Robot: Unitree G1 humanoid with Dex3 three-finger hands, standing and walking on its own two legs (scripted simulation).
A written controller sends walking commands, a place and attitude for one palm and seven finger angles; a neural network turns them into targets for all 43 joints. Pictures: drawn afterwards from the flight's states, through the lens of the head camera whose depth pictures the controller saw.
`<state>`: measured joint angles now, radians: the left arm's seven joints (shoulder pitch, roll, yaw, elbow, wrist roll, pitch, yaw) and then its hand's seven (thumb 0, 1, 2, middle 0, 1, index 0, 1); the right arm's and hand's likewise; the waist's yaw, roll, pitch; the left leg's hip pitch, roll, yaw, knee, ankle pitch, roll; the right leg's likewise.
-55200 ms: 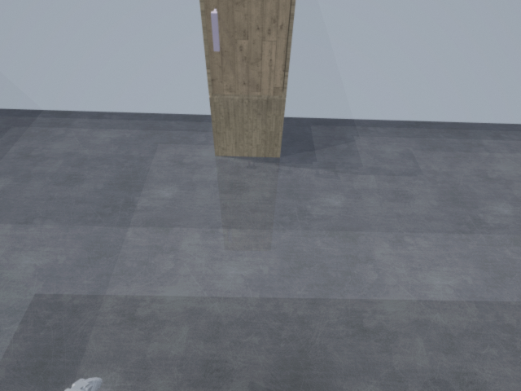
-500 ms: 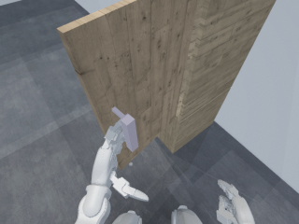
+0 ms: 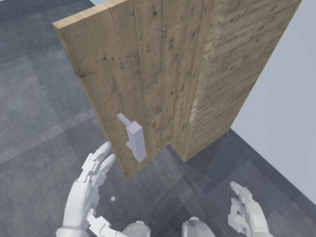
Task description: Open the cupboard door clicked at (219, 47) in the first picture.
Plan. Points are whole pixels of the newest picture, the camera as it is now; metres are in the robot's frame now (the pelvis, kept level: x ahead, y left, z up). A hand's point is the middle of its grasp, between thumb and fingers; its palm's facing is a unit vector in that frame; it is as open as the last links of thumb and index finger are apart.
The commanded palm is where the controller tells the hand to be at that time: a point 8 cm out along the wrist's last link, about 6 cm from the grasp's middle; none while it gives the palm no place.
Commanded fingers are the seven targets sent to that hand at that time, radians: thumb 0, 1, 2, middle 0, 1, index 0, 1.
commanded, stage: slide the hand sideways off the handle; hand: left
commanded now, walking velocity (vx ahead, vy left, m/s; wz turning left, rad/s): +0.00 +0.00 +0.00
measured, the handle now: (131, 138) +0.34 +0.09 +0.06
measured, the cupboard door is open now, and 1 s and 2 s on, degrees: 99 99 99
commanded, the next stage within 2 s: draw the hand back to the body in 0.18 s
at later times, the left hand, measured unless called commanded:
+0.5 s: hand (92, 199) +0.19 +0.14 +0.09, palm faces -0.05 -1.00 -0.07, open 16.3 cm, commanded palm +0.16 +0.21 +0.10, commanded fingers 0.00 -0.50 0.30 -0.15 -0.30 -0.15 -0.30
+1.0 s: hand (35, 186) +0.19 +0.21 +0.15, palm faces +0.20 -0.91 -0.36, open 14.7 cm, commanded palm +0.15 +0.26 +0.19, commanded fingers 0.00 0.09 0.56 -0.17 -0.30 -0.17 -0.30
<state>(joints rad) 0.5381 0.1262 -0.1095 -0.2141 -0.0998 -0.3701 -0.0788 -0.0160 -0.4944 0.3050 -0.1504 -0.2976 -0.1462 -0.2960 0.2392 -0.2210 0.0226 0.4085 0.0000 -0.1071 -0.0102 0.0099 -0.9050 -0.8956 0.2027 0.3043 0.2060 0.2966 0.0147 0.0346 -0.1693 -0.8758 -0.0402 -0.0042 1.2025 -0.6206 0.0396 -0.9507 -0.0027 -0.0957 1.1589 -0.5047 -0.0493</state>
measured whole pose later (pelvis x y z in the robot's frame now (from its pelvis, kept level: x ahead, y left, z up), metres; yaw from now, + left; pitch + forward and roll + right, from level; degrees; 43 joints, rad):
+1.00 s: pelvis +0.02 +0.01 +0.07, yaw +0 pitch +4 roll -2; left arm 0.65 0.31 0.12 -0.41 -0.05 -0.05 0.08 -0.01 -0.22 0.42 -0.17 -0.30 -0.16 -0.30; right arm 0.27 -0.22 0.05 0.51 0.01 -0.14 -0.11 0.01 -0.90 -0.90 0.20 0.30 0.21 0.30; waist 0.03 0.07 -0.11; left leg -0.39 -0.03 -0.01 0.78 -0.47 0.05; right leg -0.45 0.02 -0.08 0.73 -0.35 -0.03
